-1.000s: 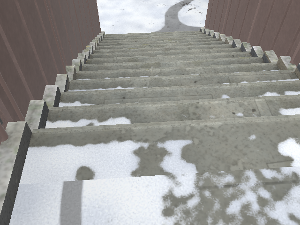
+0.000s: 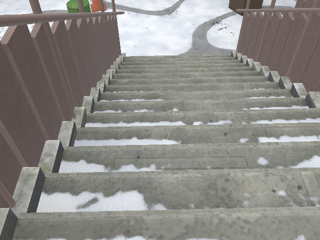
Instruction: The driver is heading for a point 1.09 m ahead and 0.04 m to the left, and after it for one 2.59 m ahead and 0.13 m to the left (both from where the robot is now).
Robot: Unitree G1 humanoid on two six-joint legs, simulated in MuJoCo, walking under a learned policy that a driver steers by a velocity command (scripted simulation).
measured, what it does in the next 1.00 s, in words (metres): walks ahead: left foot, then right foot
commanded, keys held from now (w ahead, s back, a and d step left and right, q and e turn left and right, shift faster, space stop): w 1.00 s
